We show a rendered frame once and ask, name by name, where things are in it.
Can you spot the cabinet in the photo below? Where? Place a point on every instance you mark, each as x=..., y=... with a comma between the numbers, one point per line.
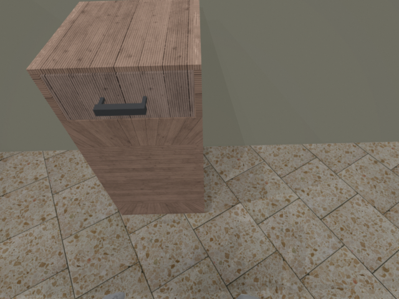
x=146, y=165

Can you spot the handle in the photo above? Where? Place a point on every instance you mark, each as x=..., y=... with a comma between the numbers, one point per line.
x=120, y=109

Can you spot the drawer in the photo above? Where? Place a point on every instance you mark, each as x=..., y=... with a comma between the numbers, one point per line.
x=170, y=93

